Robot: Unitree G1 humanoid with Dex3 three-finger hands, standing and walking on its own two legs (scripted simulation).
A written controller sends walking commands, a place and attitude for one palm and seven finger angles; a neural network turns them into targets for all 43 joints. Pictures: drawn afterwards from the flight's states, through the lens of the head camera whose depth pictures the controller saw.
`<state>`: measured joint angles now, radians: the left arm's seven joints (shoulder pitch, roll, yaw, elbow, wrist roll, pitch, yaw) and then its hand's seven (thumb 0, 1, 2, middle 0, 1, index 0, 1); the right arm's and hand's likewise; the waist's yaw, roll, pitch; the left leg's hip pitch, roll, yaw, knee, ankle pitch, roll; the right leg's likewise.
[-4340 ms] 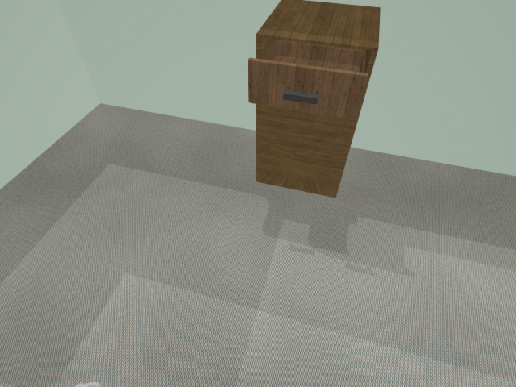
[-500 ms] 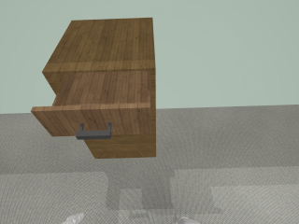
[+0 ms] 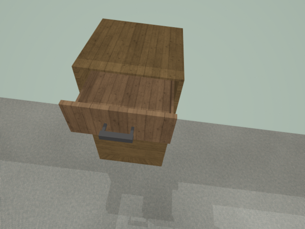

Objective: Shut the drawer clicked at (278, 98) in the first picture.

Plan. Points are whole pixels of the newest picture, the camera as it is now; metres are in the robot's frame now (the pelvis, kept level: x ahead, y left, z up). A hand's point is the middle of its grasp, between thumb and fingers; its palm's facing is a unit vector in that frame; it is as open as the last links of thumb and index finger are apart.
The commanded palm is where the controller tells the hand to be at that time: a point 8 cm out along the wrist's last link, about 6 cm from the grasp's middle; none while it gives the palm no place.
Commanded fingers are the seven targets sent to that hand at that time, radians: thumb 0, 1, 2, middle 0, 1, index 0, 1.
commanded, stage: come to a stop and stand still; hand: left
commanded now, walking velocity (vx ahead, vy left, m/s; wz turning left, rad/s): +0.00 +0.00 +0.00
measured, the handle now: (117, 132) +0.43 +0.16 -0.07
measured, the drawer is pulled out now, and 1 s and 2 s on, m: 0.19 0.19 0.19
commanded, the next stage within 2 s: look again from close up in 0.88 s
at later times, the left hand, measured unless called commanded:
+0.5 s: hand out of the picture -0.05 +0.14 -0.17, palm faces +0.00 -0.98 -0.17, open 7.3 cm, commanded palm none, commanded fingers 0.00 0.90 0.90 -0.20 -0.30 -0.20 -0.30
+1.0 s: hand out of the picture -0.06 +0.12 -0.17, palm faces +0.02 -0.99 -0.16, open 7.3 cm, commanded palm none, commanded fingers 0.00 0.90 0.90 -0.20 -0.30 -0.20 -0.30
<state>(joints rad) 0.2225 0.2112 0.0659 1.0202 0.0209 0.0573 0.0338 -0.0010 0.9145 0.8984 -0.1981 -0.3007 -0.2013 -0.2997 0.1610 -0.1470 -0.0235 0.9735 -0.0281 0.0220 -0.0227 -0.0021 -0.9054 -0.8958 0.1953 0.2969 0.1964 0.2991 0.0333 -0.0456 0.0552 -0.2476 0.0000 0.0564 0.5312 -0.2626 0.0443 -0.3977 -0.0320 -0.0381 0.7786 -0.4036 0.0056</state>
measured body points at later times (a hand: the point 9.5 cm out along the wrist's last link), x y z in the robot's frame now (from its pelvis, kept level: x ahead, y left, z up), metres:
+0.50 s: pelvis -0.04 -0.01 +0.01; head -0.04 -0.02 +0.46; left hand -0.05 +0.20 -0.15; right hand -0.06 -0.24 -0.16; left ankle +0.02 +0.09 -0.74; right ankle -0.07 -0.12 -0.74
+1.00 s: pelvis -0.03 -0.03 +0.01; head -0.03 -0.03 +0.46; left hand -0.06 +0.17 -0.16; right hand -0.06 -0.22 -0.16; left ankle +0.02 +0.09 -0.74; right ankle -0.07 -0.12 -0.74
